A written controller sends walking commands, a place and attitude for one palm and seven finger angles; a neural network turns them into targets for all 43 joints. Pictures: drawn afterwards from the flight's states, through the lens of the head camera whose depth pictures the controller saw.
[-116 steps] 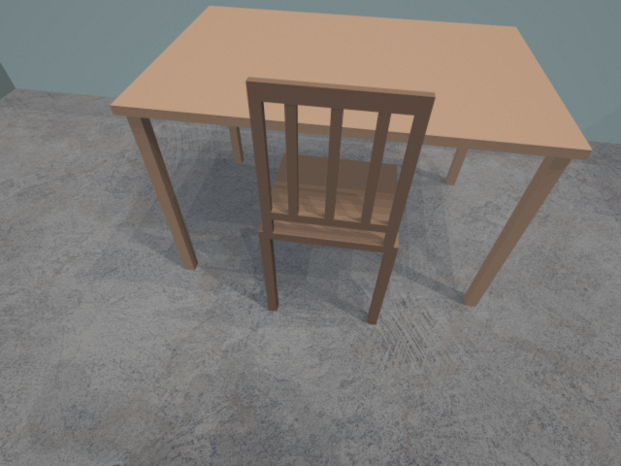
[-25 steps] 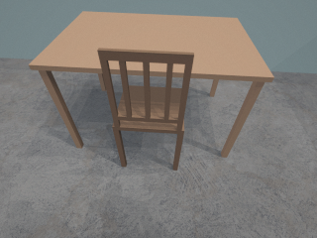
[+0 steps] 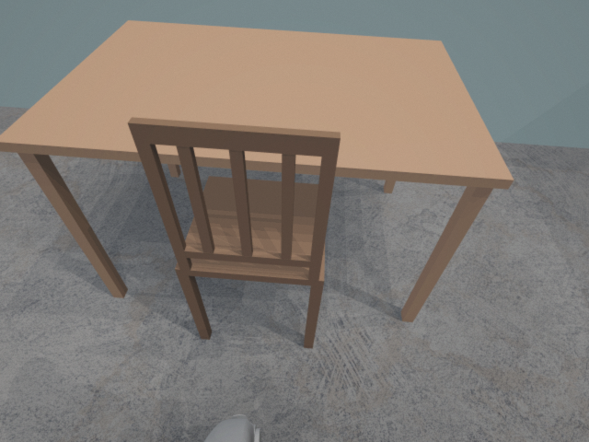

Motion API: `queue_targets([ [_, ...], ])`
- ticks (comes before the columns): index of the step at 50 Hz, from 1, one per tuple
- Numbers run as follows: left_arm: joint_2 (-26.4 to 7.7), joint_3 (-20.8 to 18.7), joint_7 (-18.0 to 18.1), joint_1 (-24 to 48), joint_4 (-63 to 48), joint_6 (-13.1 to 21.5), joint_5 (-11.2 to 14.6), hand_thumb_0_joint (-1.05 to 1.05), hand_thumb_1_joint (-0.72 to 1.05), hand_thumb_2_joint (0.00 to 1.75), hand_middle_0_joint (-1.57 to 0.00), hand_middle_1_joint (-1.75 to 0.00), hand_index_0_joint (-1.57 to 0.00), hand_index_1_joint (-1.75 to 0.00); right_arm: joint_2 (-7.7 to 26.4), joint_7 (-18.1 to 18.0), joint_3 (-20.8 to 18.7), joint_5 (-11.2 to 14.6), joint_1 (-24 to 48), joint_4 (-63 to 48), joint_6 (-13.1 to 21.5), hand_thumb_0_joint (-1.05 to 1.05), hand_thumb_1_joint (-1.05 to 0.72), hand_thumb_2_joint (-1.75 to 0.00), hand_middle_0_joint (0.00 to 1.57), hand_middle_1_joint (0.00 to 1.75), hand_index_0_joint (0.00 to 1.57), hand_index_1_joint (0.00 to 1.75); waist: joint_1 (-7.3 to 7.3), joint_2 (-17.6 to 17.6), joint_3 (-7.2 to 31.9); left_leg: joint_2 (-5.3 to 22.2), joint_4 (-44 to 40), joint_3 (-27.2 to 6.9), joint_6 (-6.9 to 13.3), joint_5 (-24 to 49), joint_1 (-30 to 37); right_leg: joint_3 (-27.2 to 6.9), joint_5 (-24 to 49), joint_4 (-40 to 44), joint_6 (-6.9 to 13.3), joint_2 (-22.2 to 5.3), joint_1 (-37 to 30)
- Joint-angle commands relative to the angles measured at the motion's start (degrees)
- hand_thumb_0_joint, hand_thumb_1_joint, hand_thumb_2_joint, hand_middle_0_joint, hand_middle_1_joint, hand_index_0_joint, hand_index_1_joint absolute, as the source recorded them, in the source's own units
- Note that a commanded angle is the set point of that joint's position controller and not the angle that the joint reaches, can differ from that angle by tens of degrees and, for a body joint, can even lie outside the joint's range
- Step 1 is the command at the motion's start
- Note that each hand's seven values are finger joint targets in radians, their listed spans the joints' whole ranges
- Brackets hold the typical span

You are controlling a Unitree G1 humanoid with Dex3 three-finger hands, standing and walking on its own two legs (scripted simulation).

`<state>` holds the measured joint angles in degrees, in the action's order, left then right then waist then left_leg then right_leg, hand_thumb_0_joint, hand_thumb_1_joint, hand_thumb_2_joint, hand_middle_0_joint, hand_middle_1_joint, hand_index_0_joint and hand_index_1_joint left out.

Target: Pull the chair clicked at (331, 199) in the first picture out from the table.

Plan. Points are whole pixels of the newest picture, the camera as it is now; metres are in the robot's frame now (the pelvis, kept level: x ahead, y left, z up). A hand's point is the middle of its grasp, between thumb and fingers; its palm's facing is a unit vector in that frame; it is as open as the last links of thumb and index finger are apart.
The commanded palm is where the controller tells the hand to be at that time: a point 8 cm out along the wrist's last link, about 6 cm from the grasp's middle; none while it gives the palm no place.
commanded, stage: take the last steps up to it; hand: left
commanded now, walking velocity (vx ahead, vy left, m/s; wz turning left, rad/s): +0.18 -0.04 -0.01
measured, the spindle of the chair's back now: (242, 208) +0.58 +0.17 -0.08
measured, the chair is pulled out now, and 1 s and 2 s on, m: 0.00 0.00 0.00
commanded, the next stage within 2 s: come to a stop and stand still in 0.04 s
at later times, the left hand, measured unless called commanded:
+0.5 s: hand out of the picture +0.15 +0.17 -0.17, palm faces +0.01 -0.97 -0.22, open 7.4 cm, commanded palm none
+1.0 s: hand out of the picture +0.05 +0.21 -0.18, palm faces +0.10 -0.97 -0.22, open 7.4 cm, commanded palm none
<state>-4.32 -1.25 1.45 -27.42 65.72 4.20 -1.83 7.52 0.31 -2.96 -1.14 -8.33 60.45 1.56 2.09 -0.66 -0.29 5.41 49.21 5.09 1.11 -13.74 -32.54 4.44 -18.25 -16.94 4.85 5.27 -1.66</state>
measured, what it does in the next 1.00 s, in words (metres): steps on the spot: left foot, then right foot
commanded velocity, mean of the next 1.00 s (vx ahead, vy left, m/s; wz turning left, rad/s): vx -0.03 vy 0.02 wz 0.00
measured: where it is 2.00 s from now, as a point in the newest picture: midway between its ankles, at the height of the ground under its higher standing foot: outside the picture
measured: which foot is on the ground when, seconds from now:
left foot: up 0.00-0.08, down 0.10-0.54, up 0.56-0.96, down 0.98-1.00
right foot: down 0.00-0.12, up 0.14-0.52, down 0.54-0.98, up 1.00-1.00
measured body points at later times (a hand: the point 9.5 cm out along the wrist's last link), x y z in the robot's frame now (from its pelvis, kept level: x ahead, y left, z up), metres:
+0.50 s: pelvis +0.09 -0.01 +0.00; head +0.12 -0.01 +0.45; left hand +0.15 +0.22 -0.16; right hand +0.12 -0.25 -0.16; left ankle +0.14 +0.10 -0.74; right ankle +0.11 -0.15 -0.71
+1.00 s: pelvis +0.04 +0.02 +0.00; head +0.04 +0.03 +0.44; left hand +0.04 +0.26 -0.16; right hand +0.10 -0.23 -0.14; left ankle +0.02 +0.13 -0.74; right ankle +0.10 -0.15 -0.73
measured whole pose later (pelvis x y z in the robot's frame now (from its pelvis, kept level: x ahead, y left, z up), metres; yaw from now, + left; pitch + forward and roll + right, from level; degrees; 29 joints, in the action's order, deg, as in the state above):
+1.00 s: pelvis +0.04 +0.02 +0.00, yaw +0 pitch -1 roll +0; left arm -10.9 -3.7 1.8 -17.0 58.8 -2.3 -1.7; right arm 11.1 -0.8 -3.1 -1.1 -12.8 58.1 -0.9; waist 2.5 1.5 -0.8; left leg 0.5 29.7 1.3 -0.2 -19.4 -10.5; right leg 1.5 -13.0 -30.8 -2.4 -5.2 18.6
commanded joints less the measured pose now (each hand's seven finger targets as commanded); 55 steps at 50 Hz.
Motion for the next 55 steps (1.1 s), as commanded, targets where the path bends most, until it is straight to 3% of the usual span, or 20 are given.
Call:
queue_targets([
  [1,-9.2,-1.9,0.7,-4.3,-0.4,0.6,0.3,0.0,0.9,0.9,-0.2,-0.3,-0.2,-0.3,2.3,-0.5,-0.3,0.2,-0.7,-3.2,2.0,0.0,-0.9,-0.9,0.2,0.3,0.2,0.3,-2.36,4.6,-5.8,-4.1,-9.2,2.8,1.9,-0.8,7.3,-8.0,47.7,-2.5,5.5,-16.0,4.4],
  [3,-9.3,-2.0,0.5,-3.6,-0.4,0.4,0.8,0.0,0.9,0.9,-0.2,-0.3,-0.2,-0.3,3.8,-1.5,-0.6,-0.1,-11.1,0.0,2.5,0.0,-0.9,-0.9,0.2,0.3,0.2,0.3,-6.45,4.4,-0.9,-6.0,-17.7,2.8,3.2,6.4,21.3,-5.1,50.3,-16.7,2.8,-12.8,6.3],
  [4,-8.6,-2.0,0.3,-4.4,-0.8,0.3,1.0,0.0,0.9,0.9,-0.2,-0.3,-0.2,-0.3,7.3,-2.1,-1.3,-0.5,-17.3,1.4,2.7,0.0,-0.9,-0.9,0.2,0.3,0.2,0.3,-8.52,2.2,1.8,0.3,-18.6,-5.5,6.2,12.5,32.2,-4.4,38.1,-27.8,0.8,-10.0,15.2],
  [5,-5.5,-1.6,0.1,-5.8,-2.2,0.1,1.9,0.0,0.9,0.9,-0.2,-0.3,-0.2,-0.3,12.6,-2.5,-2.5,-1.1,-21.5,1.4,3.0,0.0,-0.9,-0.9,0.2,0.3,0.2,0.3,-8.28,-10.8,7.5,16.9,-25.2,-27.4,14.2,22.9,41.0,-0.5,3.1,-47.0,-1.8,-3.5,28.1],
  [6,-6.6,-1.7,0.1,-4.9,-3.5,0.0,1.3,0.0,0.9,0.9,-0.2,-0.3,-0.2,-0.3,13.3,-2.6,-2.2,0.2,-20.2,1.0,2.1,0.0,-0.9,-0.9,0.2,0.3,0.2,0.3,-6.27,-8.7,7.3,22.4,-32.4,-34.8,18.4,18.5,36.2,-4.4,-14.3,-57.3,-1.3,-3.4,30.8],
  [7,-6.6,-1.9,0.3,-2.5,-4.5,-0.5,0.5,0.0,0.9,0.9,-0.2,-0.3,-0.2,-0.3,12.4,-2.3,-1.9,0.5,-14.8,-0.7,1.7,0.0,-0.9,-0.9,0.2,0.3,0.2,0.3,-4.68,-4.0,-0.7,21.1,-35.2,-32.1,18.8,5.1,26.4,-5.6,-13.6,-58.5,-1.3,-6.5,32.9],
  [9,-4.6,-1.8,-0.1,-1.0,-3.5,-2.1,0.2,0.0,0.9,0.9,-0.2,-0.3,-0.2,-0.3,4.3,-3.0,0.8,0.5,-6.2,-1.9,2.1,0.0,-0.9,-0.9,0.2,0.3,0.2,0.3,-0.69,-4.2,-7.8,14.6,-38.4,-20.9,12.2,10.1,12.1,-7.0,-4.5,-52.9,-3.6,-9.7,29.4],
  [12,-3.4,-1.6,0.5,-3.5,-3.0,-4.9,0.5,0.0,0.9,0.9,-0.2,-0.3,-0.2,-0.3,4.0,-3.4,0.9,0.2,-4.0,-2.4,2.0,0.0,-0.9,-0.9,0.2,0.3,0.2,0.3,1.48,-4.1,-2.2,10.6,-34.5,-8.0,9.3,29.6,10.5,-5.9,-1.4,-42.0,-5.8,-9.8,20.9],
  [22,-7.3,-2.3,0.7,6.9,-9.2,-6.6,0.6,0.0,0.9,0.9,-0.2,-0.3,-0.2,-0.3,10.5,-3.0,-1.6,-0.5,-5.1,-3.7,-1.8,0.0,-0.9,-0.9,0.2,0.3,0.2,0.3,-1.88,-9.5,0.4,11.1,-28.5,-9.1,9.2,27.5,17.8,-2.4,-3.3,-28.4,-6.1,-7.3,20.3],
  [25,-8.7,-2.4,0.9,4.4,-8.7,-5.1,0.6,0.0,0.9,0.9,-0.2,-0.3,-0.2,-0.3,10.1,-2.5,-1.7,-0.1,-5.3,-3.6,-2.3,0.0,-0.9,-0.9,0.2,0.3,0.2,0.3,-0.12,-6.0,3.0,7.3,-21.2,-7.2,4.5,17.9,17.1,-2.7,8.1,-10.6,-6.1,-7.7,12.0],
  [27,-15.5,-2.8,1.5,8.1,-9.5,-3.6,0.0,0.0,0.9,0.9,-0.2,-0.3,-0.2,-0.3,3.7,-1.8,-1.0,0.9,-9.1,-4.0,-2.8,0.0,-0.9,-0.9,0.2,0.3,0.2,0.3,-2.94,14.4,2.9,-4.1,-10.1,-0.3,-2.3,-10.4,10.3,-20.4,29.8,-2.7,-0.9,-23.2,10.7],
  [28,-17.3,-3.0,1.3,7.9,-10.4,-3.7,0.3,0.0,0.9,0.9,-0.2,-0.3,-0.2,-0.3,4.9,-1.9,-1.4,0.8,-7.7,-4.7,-3.6,0.0,-0.9,-0.9,0.2,0.3,0.2,0.3,-1.18,12.8,3.2,-4.7,-3.0,-3.4,-2.5,-19.3,11.2,-21.7,34.2,-1.2,4.2,-28.5,14.5],
  [29,-17.1,-2.9,1.3,9.3,-10.6,-4.0,0.2,0.0,0.9,0.9,-0.2,-0.3,-0.2,-0.3,4.9,-1.8,-1.6,0.5,-6.6,-5.1,-4.3,0.0,-0.9,-0.9,0.2,0.3,0.2,0.3,-1.91,6.5,1.7,-4.7,2.5,-5.3,-2.6,-19.1,10.8,-19.7,34.9,-1.1,6.0,-28.4,16.5],
  [37,-15.7,-4.4,2.3,8.9,-10.6,-3.8,0.4,0.0,0.9,0.9,-0.2,-0.3,-0.2,-0.3,6.9,-1.1,-1.8,-0.2,-5.1,-4.8,-4.8,0.0,-0.9,-0.9,0.2,0.3,0.2,0.3,0.24,9.1,0.6,-4.0,13.8,-7.0,-4.6,-9.4,1.4,-15.0,28.7,-2.6,5.6,-24.8,7.6],
  [44,-16.7,-4.6,1.2,8.9,-10.6,-4.7,-0.4,0.0,0.9,0.9,-0.2,-0.3,-0.2,-0.3,5.1,-0.6,-1.0,0.3,-5.4,-5.5,-3.3,0.0,-0.9,-0.9,0.2,0.3,0.2,0.3,1.32,13.5,0.7,-5.6,-10.0,-2.6,-3.1,-11.8,14.4,-16.0,3.9,2.2,4.1,-21.8,13.2],
  [47,-15.1,-4.1,0.7,12.3,-10.2,-5.3,0.3,0.0,0.9,0.9,-0.2,-0.3,-0.2,-0.3,4.7,-1.0,-0.2,0.2,-13.0,-2.4,-2.2,0.0,-0.9,-0.9,0.2,0.3,0.2,0.3,-2.86,12.3,0.3,-6.5,-26.7,-1.4,-2.0,-2.8,29.5,-11.8,-10.7,0.2,-1.2,-16.2,24.0],
  [48,-12.8,-3.3,0.4,12.4,-10.3,-5.5,0.6,0.0,0.9,0.9,-0.2,-0.3,-0.2,-0.3,6.8,-1.4,-0.4,0.0,-14.9,-1.8,-1.5,0.0,-0.9,-0.9,0.2,0.3,0.2,0.3,-3.59,4.2,-0.5,-3.4,-30.6,-5.1,-1.3,-5.5,31.0,-9.0,-11.7,-5.5,-3.3,-12.9,27.0],
  [50,-8.2,-2.6,0.1,13.5,-11.9,-5.6,0.6,0.0,0.9,0.9,-0.2,-0.3,-0.2,-0.3,14.3,-1.8,-1.4,-1.0,-13.9,-3.5,-1.5,0.0,-0.9,-0.9,0.2,0.3,0.2,0.3,-4.68,-15.9,-6.1,13.3,-44.1,-28.5,5.4,-26.8,19.2,-1.5,-10.9,-25.3,-6.2,-5.4,33.2],
  [51,-9.5,-2.9,-0.2,15.3,-11.9,-5.5,0.2,0.0,0.9,0.9,-0.2,-0.3,-0.2,-0.3,13.4,-2.2,-0.9,-1.2,-11.4,-4.0,-1.4,0.0,-0.9,-0.9,0.2,0.3,0.2,0.3,-4.44,-11.6,-9.5,14.5,-46.1,-29.6,7.8,-27.0,13.9,-6.0,-7.4,-30.8,-5.6,-7.5,33.0],
  [55,-9.5,-3.0,-1.4,8.3,-7.0,-4.9,0.1,0.0,0.9,0.9,-0.2,-0.3,-0.2,-0.3,8.9,-3.0,0.7,-0.4,-9.0,-3.4,0.2,0.0,-0.9,-0.9,0.2,0.3,0.2,0.3,-1.58,-5.4,-8.4,8.0,-42.1,-16.6,6.0,-7.1,18.8,-7.0,2.4,-40.2,-6.1,-7.4,33.5],
])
